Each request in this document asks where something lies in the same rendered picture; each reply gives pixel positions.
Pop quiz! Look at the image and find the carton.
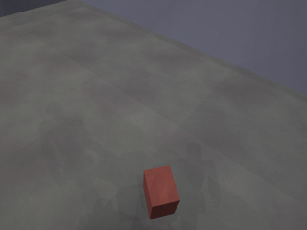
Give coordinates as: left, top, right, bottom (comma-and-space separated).
143, 165, 180, 219

